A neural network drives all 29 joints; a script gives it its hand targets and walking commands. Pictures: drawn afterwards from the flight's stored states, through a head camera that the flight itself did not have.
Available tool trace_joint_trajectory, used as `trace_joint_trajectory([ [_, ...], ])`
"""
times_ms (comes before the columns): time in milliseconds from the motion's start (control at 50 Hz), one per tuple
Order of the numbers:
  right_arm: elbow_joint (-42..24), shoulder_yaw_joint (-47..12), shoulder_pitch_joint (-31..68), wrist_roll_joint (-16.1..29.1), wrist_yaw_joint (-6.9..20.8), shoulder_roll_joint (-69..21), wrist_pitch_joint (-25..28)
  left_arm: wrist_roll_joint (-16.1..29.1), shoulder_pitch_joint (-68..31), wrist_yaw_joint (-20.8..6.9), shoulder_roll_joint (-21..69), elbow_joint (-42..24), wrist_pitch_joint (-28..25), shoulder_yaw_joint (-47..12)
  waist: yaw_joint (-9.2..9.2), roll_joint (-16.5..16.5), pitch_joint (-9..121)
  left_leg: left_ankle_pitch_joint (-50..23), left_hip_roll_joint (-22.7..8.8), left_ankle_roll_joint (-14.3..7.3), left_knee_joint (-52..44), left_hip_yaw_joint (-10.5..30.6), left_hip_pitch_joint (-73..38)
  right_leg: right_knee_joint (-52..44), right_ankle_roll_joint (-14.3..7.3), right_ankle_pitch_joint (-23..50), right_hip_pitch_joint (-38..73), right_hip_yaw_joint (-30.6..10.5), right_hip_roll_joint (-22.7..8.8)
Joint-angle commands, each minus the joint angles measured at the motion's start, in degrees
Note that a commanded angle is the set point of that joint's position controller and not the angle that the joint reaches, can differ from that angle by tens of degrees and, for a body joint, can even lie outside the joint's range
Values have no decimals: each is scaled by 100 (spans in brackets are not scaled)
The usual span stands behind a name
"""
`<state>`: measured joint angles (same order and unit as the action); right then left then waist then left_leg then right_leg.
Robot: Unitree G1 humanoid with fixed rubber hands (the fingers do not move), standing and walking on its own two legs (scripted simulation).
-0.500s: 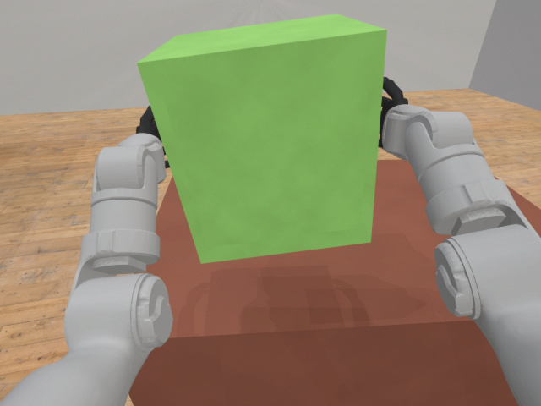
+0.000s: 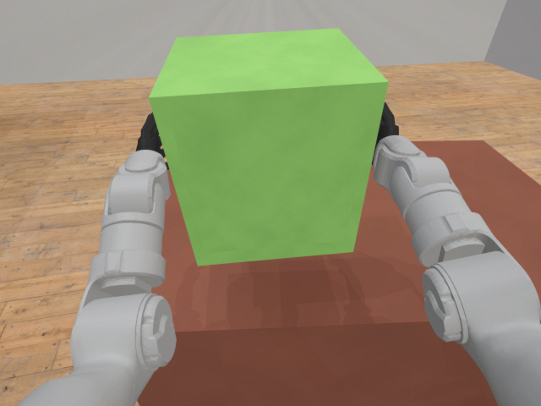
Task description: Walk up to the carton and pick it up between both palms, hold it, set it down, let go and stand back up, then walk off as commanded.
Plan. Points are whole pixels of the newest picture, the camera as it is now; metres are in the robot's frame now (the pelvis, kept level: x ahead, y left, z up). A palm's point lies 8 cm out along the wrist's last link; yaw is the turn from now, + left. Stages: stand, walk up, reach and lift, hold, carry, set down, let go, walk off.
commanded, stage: set down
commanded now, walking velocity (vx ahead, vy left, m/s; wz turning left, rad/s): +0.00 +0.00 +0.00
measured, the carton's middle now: (267, 147) +0.43 +0.01 +0.24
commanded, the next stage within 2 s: none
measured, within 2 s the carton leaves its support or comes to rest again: neither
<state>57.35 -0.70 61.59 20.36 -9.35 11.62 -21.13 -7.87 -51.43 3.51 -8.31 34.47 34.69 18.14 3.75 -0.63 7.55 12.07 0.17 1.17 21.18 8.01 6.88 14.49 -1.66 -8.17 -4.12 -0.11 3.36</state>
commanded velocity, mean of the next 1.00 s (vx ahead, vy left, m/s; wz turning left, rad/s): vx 0.00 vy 0.00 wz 0.00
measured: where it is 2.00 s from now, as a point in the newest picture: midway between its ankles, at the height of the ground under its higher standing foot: outside the picture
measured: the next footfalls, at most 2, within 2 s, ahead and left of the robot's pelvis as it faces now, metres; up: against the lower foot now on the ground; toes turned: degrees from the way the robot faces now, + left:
none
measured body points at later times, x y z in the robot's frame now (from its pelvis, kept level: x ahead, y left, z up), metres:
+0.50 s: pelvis +0.00 -0.01 +0.00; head -0.05 +0.01 +0.45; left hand +0.41 +0.16 +0.23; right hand +0.41 -0.18 +0.24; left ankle +0.00 +0.13 -0.75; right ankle +0.00 -0.10 -0.75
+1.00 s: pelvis -0.01 -0.01 +0.00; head -0.04 +0.00 +0.45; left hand +0.41 +0.16 +0.18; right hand +0.42 -0.18 +0.20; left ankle +0.00 +0.13 -0.75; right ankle +0.00 -0.10 -0.75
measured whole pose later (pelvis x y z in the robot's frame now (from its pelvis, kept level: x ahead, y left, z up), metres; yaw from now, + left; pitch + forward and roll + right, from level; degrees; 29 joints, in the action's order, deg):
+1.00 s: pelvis -0.01 -0.01 +0.00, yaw -1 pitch +1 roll -1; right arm 59.7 7.0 57.2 11.8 -4.0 10.4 -13.8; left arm -8.0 -48.5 7.1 -3.8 36.1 28.5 19.1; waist 0.8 -1.3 6.3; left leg 11.1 -0.7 2.3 21.2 7.1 11.5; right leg 17.6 -2.7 -8.3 -10.5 -0.1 4.0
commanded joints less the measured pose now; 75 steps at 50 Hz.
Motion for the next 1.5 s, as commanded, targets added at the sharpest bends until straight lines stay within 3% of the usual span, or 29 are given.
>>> trace_joint_trajectory([
  [0, -3612, -1533, 5522, 891, 475, -4084, 493, 1291, -5498, -665, 3821, -2421, -579, -2697, 37, 260, 3632, -3314, 327, 194, 243, -243, -986, 380, 368, 3294, 1450, 95, 46],
  [20, -3281, -1397, 5391, 761, 449, -3978, 440, 1226, -5480, -656, 3720, -2191, -554, -2602, 160, 286, 3184, -2805, 337, 134, 152, -217, -832, 362, 365, 2929, 1276, 98, -2],
  [40, -3366, -1450, 5163, 724, 457, -3921, 384, 1134, -5272, -650, 3670, -2330, -534, -2555, 46, 351, 3437, -3069, 354, 172, 162, -280, -883, 363, 341, 3034, 1453, 43, 31],
  [140, -3957, -1598, 4656, 975, 399, -3759, 281, 1270, -5032, -626, 3909, -3062, -345, -3175, 397, 672, 3413, -3341, 281, 350, 299, -112, -1242, 426, 364, 3218, 1181, 114, 66],
  [180, -3932, -1649, 4580, 920, 357, -3819, 187, 1189, -4941, -668, 3679, -2872, -298, -3002, 251, 409, 3093, -2866, 311, 171, 197, -201, -978, 366, 367, 3005, 1250, 29, -15],
  [240, -3401, -1277, 4600, 564, 504, -3672, 116, 908, -4828, -677, 3698, -2399, -169, -2754, 196, 578, 2639, -2226, 238, 166, -62, -230, -779, 311, 286, 1951, 846, 80, 9],
  [300, -3608, -1348, 5025, 570, 601, -3757, 283, 929, -4666, -617, 3824, -2178, -218, -2631, -27, 458, 2952, -2420, 251, 181, 84, -319, -793, 282, 324, 2204, 892, 96, 53],
  [320, -3771, -1369, 5140, 522, 552, -3725, 298, 1048, -4679, -612, 3921, -2116, -230, -2736, 109, 287, 2896, -2314, 256, 151, 67, -232, -650, 281, 323, 2402, 966, 84, 18],
  [400, -2811, -1126, 4896, 371, 683, -3572, 181, 697, -4535, -593, 3463, -1499, -212, -2018, -189, 155, 2427, -1952, 261, 63, -110, -398, -425, 302, 390, 2077, 797, 38, 29],
  [440, -2531, -904, 4723, 255, 711, -3489, 261, 672, -4409, -623, 3586, -1298, -207, -1925, -16, 254, 2225, -1716, 267, 75, -166, -398, -370, 226, 337, 1779, 735, 90, 11],
  [520, -2958, -1170, 5006, 322, 745, -3755, 468, 815, -4538, -567, 3687, -1615, -384, -2076, -170, 63, 3158, -2127, 302, 113, 19, -460, -526, 378, 395, 2761, 1247, 104, 17],
  [640, -2186, -612, 5042, -17, 995, -3531, 712, 704, -5080, -427, 3943, -1362, -537, -2234, -63, 473, 2731, -1874, 133, 211, -40, -450, -865, 226, 266, 1501, 260, 343, 102],
  [680, -2161, -644, 4942, -158, 1049, -3653, 835, 931, -5339, -323, 3979, -1874, -719, -2431, -115, 390, 3276, -2008, 157, 243, 27, -466, -898, 296, 273, 1863, 452, 258, 40],
  [740, -2316, -603, 4883, -181, 1019, -3663, 914, 830, -4805, -346, 3896, -1249, -716, -2317, -150, 346, 3148, -1938, 263, 177, 29, -534, -467, 394, 369, 2453, 956, 130, -91],
  [820, -1888, -388, 4915, -386, 1142, -3475, 959, 751, -5145, -320, 3851, -1135, -881, -2141, -128, 321, 2985, -1503, 200, 115, -75, -603, -545, 378, 362, 1822, 565, 172, -48],
  [860, -2157, -512, 5052, -388, 1154, -3558, 1097, 837, -5064, -251, 4093, -1462, -955, -2388, -128, 328, 3367, -1971, 185, 227, 23, -517, -641, 462, 344, 2248, 699, 280, -4],
  [880, -1973, -347, 5012, -481, 1120, -3467, 1122, 753, -4790, -296, 4090, -953, -927, -2267, -105, 344, 3139, -1914, 208, 227, 15, -543, -479, 382, 324, 2205, 751, 212, -40],
  [940, -1764, -292, 4916, -640, 1219, -3575, 1168, 652, -4891, -243, 3971, -947, -1046, -2079, -351, 206, 3063, -1662, 187, 153, -103, -599, -353, 428, 398, 2080, 841, 212, -102],
  [980, -1595, -218, 4952, -719, 1324, -3415, 1249, 774, -5047, -173, 4215, -934, -1131, -2175, -200, 253, 3151, -1914, 151, 264, -11, -568, -547, 436, 356, 2112, 579, 293, -9],
  [1060, -1701, -248, 5041, -830, 1447, -3562, 1435, 648, -4862, -73, 4049, -777, -1282, -1956, -524, 169, 3517, -1664, 190, 154, -60, -629, -212, 518, 446, 2284, 794, 201, -114],
  [1080, -1965, -249, 5016, -786, 1412, -3463, 1481, 763, -4817, -77, 4280, -1030, -1309, -2194, -240, 40, 3958, -2162, 145, 184, 33, -595, -442, 626, 424, 2815, 904, 249, -36],
  [1160, -960, 65, 4670, -953, 1528, -3140, 1308, 443, -4538, -58, 3914, -352, -1221, -1629, -446, -49, 2493, -1419, 70, 121, -260, -618, -139, 424, 436, 1844, 480, 261, -75],
  [1200, -839, 50, 4573, -1074, 1577, -3246, 1408, 445, -5111, -63, 3917, -939, -1344, -1662, -474, 81, 2890, -1432, 132, 156, -237, -675, -178, 484, 436, 1852, 644, 270, -151],
  [1240, -1482, -108, 4705, -1017, 1570, -3345, 1604, 679, -4762, -17, 4128, -1056, -1429, -1966, -430, -59, 3911, -2058, 136, 188, -19, -653, -306, 660, 453, 2992, 995, 251, -117],
  [1260, -1178, -72, 4619, -1067, 1554, -3300, 1560, 445, -4419, -23, 3816, -484, -1386, -1534, -535, -160, 3383, -1808, 217, 103, -100, -761, -2, 613, 537, 3180, 1163, 140, -214],
  [1280, -1497, -168, 4714, -1037, 1545, -3419, 1626, 555, -4660, -21, 3999, -907, -1455, -1849, -460, -112, 3797, -1882, 223, 141, -79, -666, 84, 757, 554, 3459, 1346, 169, -212],
  [1380, -821, 275, 4467, -1346, 1644, -3080, 1651, 311, -4630, -84, 3684, -675, -1564, -1410, -425, -37, 3307, -1232, 150, 94, -395, -781, 256, 698, 582, 2816, 1228, 163, -302],
  [1420, -1250, 91, 4579, -1421, 1654, -3328, 1761, 351, -4479, -81, 3807, -684, -1617, -1543, -559, -282, 3621, -1643, 184, 86, -270, -829, 171, 835, 598, 3263, 1396, 226, -221],
  [1480, -1425, 147, 4623, -1392, 1714, -3178, 1918, 400, -4407, 15, 4079, -845, -1672, -1799, -522, 34, 3996, -1943, 105, 207, -194, -756, -72, 828, 507, 3269, 1161, 355, -170],
])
